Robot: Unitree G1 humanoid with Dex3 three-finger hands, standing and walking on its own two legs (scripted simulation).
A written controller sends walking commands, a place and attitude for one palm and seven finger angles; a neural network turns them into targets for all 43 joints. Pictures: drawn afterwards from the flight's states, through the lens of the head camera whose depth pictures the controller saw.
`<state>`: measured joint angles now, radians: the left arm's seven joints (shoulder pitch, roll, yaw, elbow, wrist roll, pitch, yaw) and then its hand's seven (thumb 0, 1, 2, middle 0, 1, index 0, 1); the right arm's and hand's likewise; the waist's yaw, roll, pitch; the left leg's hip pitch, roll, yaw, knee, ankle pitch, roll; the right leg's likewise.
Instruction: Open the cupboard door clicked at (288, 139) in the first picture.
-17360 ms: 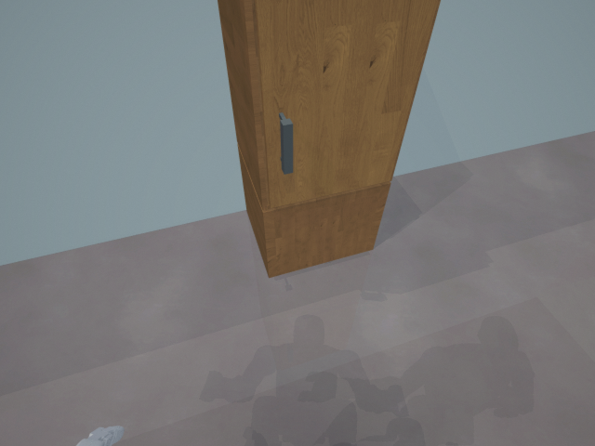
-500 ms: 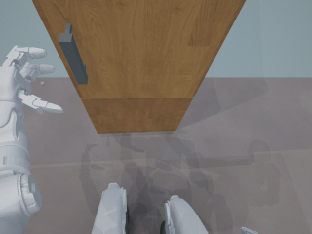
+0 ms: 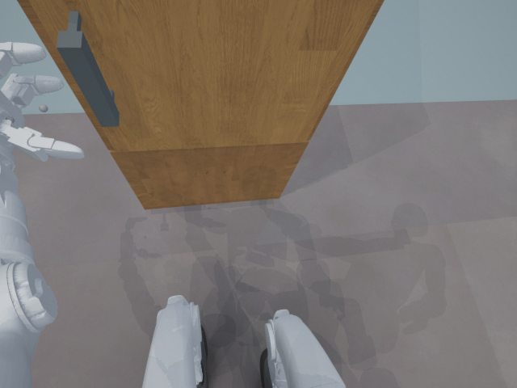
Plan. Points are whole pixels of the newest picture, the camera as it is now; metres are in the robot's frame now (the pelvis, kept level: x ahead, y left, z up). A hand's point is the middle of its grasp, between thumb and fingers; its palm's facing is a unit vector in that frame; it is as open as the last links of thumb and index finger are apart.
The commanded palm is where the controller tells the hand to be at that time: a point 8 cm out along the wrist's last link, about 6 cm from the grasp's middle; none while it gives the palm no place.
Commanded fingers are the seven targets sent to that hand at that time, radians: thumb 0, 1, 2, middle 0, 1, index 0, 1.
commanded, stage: move the hooked fingers beside the handle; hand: left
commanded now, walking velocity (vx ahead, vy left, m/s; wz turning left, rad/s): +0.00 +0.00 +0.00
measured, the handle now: (94, 74) +0.54 +0.22 +0.06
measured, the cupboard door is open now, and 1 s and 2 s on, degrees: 0 0 0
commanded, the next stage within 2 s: slide the fingers in behind the handle in 0.72 s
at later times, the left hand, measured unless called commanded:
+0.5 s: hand (39, 113) +0.48 +0.28 +0.05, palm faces +0.12 -0.99 -0.03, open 14.0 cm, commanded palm +0.47 +0.30 +0.06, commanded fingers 0.00 -0.50 0.30 -0.30 -1.20 -0.30 -1.20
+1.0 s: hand (57, 108) +0.49 +0.26 +0.05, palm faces +0.09 -1.00 -0.03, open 14.0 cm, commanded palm +0.47 +0.29 +0.06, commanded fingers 0.00 -0.50 0.30 -0.30 -1.20 -0.30 -1.20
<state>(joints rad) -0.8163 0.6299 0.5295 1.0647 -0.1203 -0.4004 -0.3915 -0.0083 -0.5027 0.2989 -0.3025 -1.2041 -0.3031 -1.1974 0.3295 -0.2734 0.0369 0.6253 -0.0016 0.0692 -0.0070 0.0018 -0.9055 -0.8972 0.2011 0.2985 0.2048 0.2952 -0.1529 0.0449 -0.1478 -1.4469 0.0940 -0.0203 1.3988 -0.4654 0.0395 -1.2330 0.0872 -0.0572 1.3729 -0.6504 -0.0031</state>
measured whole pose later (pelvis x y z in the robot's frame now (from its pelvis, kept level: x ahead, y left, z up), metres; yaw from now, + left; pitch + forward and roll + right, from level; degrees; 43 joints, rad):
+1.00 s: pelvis +0.00 +0.00 +0.00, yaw +1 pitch +28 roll -6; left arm -0.84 0.60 0.47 1.10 -0.11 -0.41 -0.35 -0.01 -0.50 0.30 -0.30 -1.20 -0.30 -1.20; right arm 0.32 -0.27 0.04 0.63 0.00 0.08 0.00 0.00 -0.91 -0.90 0.20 0.30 0.20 0.30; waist -0.15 0.05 -0.15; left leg -1.43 0.09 -0.03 1.39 -0.46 0.03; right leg -1.22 0.08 -0.06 1.37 -0.65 -0.01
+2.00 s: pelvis +0.00 -0.01 +0.01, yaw +2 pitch +27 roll -5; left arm -0.84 0.42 0.37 1.11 -0.07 -0.49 -0.14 -0.01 -0.50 0.30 -0.32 -1.21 -0.32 -1.22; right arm 0.32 -0.25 0.02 0.64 -0.03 0.08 0.03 0.00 -0.91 -0.90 0.20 0.30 0.20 0.30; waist -0.16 0.05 -0.17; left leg -1.39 0.08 -0.02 1.37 -0.46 0.02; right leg -1.18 0.08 -0.06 1.36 -0.66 -0.02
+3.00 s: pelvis +0.01 -0.01 +0.01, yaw +2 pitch +27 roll -5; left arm -0.84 0.41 0.34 1.13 -0.08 -0.51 -0.13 0.00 0.36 0.67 -0.37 -1.30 -0.35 -1.29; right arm 0.31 -0.25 0.01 0.65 -0.03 0.10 0.03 0.00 -0.91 -0.90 0.20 0.30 0.20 0.30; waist -0.15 0.05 -0.17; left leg -1.38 0.07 -0.02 1.36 -0.46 0.02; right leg -1.17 0.07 -0.06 1.35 -0.66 -0.02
